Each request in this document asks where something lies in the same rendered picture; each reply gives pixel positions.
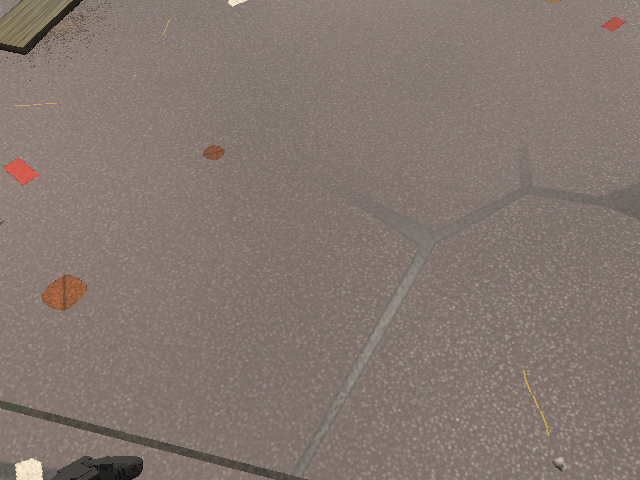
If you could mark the left robot hand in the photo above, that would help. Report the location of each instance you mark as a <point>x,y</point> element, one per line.
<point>106,468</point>

